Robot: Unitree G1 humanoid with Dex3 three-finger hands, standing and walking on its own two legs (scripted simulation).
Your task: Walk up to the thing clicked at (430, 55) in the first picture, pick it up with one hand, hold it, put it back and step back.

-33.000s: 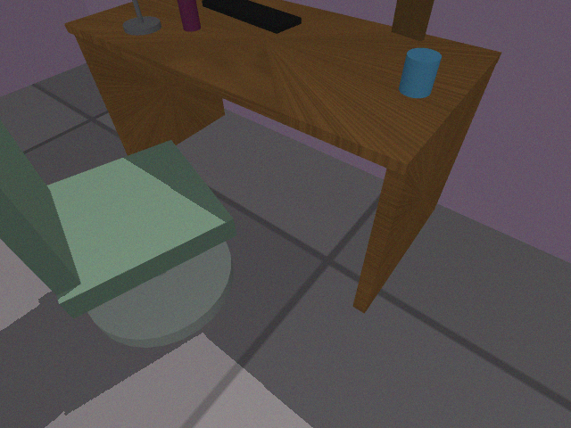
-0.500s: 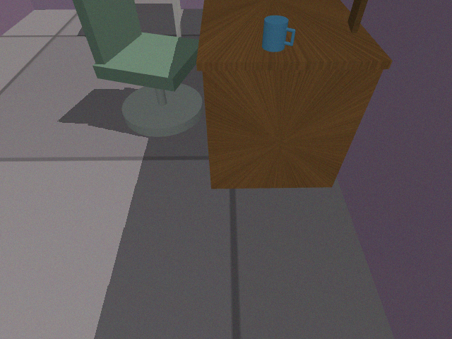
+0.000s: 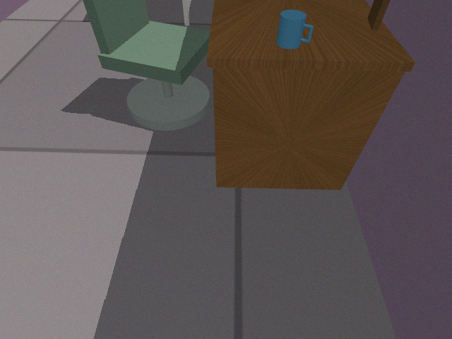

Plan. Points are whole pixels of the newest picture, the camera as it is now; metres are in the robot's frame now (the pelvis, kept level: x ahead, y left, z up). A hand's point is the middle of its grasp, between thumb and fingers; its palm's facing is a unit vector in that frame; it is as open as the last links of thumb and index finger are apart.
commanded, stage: step back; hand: right
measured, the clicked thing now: (295, 30) +1.11 -0.18 +0.03
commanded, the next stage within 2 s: stand in 0.14 s
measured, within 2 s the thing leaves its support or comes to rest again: neither
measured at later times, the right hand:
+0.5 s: hand out of the picture +0.08 -0.25 -0.14, palm faces +0.01 +0.94 -0.33, open 7.4 cm
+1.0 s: hand out of the picture +0.07 -0.25 -0.14, palm faces +0.01 +0.95 -0.32, open 7.4 cm
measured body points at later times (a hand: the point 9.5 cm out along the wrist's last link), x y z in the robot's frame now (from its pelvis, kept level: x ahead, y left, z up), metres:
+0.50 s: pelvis +0.00 +0.00 +0.02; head +0.01 +0.01 +0.47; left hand +0.08 +0.30 -0.12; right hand +0.08 -0.30 -0.11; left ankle +0.03 +0.13 -0.73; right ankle -0.02 -0.13 -0.73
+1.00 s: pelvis +0.00 +0.00 +0.02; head +0.01 +0.01 +0.47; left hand +0.08 +0.30 -0.12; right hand +0.07 -0.30 -0.12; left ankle +0.03 +0.13 -0.73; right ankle -0.02 -0.13 -0.73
